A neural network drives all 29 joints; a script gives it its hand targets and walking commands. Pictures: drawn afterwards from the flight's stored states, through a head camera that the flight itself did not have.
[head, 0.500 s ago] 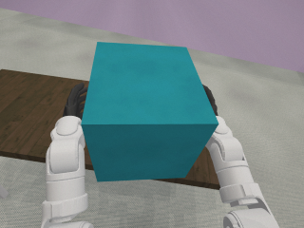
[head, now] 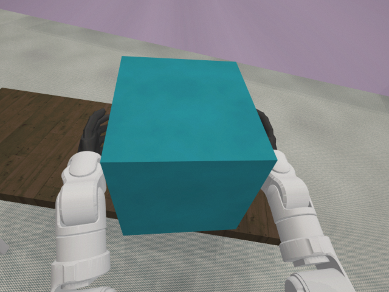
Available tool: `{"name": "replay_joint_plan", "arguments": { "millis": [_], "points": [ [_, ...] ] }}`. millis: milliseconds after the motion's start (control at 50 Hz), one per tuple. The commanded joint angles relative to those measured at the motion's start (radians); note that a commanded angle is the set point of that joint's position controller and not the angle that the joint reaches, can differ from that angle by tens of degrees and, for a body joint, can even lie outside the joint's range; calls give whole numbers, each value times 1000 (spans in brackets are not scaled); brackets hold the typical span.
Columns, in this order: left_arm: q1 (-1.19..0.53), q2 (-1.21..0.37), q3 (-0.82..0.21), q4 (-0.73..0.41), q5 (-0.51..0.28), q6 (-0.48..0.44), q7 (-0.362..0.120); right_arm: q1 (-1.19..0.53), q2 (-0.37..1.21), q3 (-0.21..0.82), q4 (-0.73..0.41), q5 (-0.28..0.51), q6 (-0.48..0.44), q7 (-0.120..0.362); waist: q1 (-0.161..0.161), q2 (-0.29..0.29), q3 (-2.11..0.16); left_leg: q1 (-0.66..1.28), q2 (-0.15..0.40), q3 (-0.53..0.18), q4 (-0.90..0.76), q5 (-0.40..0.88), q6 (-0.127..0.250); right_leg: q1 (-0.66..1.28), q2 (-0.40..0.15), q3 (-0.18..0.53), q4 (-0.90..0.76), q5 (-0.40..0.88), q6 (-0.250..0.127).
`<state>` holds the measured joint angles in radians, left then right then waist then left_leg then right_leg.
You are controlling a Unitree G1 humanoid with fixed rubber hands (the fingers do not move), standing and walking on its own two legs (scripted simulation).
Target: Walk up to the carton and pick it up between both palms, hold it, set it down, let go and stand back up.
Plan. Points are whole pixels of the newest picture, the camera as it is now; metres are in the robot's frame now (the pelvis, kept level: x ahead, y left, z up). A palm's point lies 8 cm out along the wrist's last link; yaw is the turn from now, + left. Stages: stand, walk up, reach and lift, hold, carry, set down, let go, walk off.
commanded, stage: hold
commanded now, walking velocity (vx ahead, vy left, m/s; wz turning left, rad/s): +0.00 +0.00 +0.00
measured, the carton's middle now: (181, 146) +0.39 +0.01 +0.14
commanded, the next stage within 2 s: none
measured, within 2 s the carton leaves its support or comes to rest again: neither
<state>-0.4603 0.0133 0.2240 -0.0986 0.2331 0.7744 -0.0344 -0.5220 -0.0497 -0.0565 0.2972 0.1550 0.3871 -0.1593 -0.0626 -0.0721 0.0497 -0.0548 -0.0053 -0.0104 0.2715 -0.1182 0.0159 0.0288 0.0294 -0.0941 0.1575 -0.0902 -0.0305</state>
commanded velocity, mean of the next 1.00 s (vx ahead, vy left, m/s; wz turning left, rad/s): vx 0.00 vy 0.00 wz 0.00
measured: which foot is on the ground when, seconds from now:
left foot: down 0.00-1.00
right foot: down 0.00-1.00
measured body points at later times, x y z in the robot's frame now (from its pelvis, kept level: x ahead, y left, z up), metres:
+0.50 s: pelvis +0.00 +0.00 +0.00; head -0.02 +0.03 +0.45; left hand +0.36 +0.17 +0.17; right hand +0.36 -0.16 +0.16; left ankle +0.03 +0.11 -0.75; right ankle +0.01 -0.10 -0.75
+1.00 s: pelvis +0.00 +0.00 +0.00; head -0.02 +0.03 +0.45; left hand +0.36 +0.17 +0.17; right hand +0.36 -0.16 +0.16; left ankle +0.03 +0.11 -0.75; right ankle +0.01 -0.10 -0.75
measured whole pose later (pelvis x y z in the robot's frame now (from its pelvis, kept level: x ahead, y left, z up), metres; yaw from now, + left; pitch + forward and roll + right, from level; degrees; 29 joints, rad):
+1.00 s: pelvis +0.00 +0.00 +0.00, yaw +0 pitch -6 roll -1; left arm -0.46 0.00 0.22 -0.09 0.24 0.79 -0.03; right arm -0.52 -0.05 -0.06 0.31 0.16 0.39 -0.15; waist -0.07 -0.06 0.05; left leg -0.05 -0.01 -0.01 0.28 -0.12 0.02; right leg 0.04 0.03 -0.09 0.16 -0.09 -0.03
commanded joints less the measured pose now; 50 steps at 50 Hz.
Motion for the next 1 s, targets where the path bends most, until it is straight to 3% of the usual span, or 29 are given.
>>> {"name": "replay_joint_plan", "arguments": {
  "millis": [0, 40, 160, 260, 340, 420, 480, 560, 640, 780, 920, 980],
  "points": [
    [-573, -385, -479, -220, -133, -84, -111, -660, 315, 341, -359, 69, -79, 58, -17, 142, -511, 188, -9, -9, 20, 316, -38, 107, 4, 17, 33, 280, 37],
    [-540, -378, -464, -201, -127, -71, -112, -638, 297, 336, -355, 72, -71, 57, -17, 124, -477, 191, -7, -15, 25, 326, -42, 102, 4, 16, 19, 273, 35],
    [-556, -363, -425, -156, -112, -47, -112, -659, 290, 307, -303, 67, -57, 70, -5, 89, -351, 122, 3, -4, -24, 164, -34, 61, -4, 10, -4, 124, 30],
    [-597, -377, -447, -187, -132, -67, -110, -688, 313, 325, -325, 64, -72, 68, -12, 100, -431, 150, -2, 1, -4, 209, -30, 87, -3, 18, 15, 195, 37],
    [-584, -369, -433, -132, -119, -73, -108, -695, 303, 311, -299, 43, -79, 71, 7, 97, -400, 116, 1, 4, -19, 164, -23, 83, -8, 18, 15, 153, 41],
    [-599, -369, -426, -130, -125, -68, -104, -692, 299, 297, -262, 47, -76, 76, 2, 98, -401, 127, 5, 7, -17, 138, -30, 60, -4, 10, 6, 103, 36],
    [-597, -380, -443, -153, -132, -71, -103, -723, 307, 308, -332, 49, -85, 76, -10, 91, -469, 155, -2, 1, 6, 184, -24, 77, -1, 12, 15, 158, 38],
    [-590, -364, -434, -154, -120, -74, -108, -682, 322, 323, -305, 57, -72, 68, 4, 96, -421, 132, -7, 6, -3, 215, -18, 96, -9, 20, 20, 228, 47],
    [-589, -363, -418, -137, -117, -64, -117, -691, 317, 315, -284, 62, -68, 66, 7, 91, -392, 97, -4, 4, -18, 170, -19, 93, -7, 18, 14, 176, 39],
    [-567, -376, -463, -212, -125, -67, -112, -640, 310, 315, -309, 61, -70, 60, -22, 138, -449, 155, -8, 2, 9, 263, -40, 100, -2, 18, 19, 230, 33],
    [-565, -371, -433, -151, -113, -52, -112, -668, 303, 307, -297, 53, -64, 68, -13, 99, -382, 116, -1, -5, -14, 151, -31, 81, -4, 9, 6, 121, 33],
    [-594, -381, -449, -172, -125, -63, -110, -698, 326, 314, -322, 55, -77, 68, -12, 92, -422, 117, 4, 0, -8, 181, -23, 103, -3, 15, 16, 167, 37]
  ]
}}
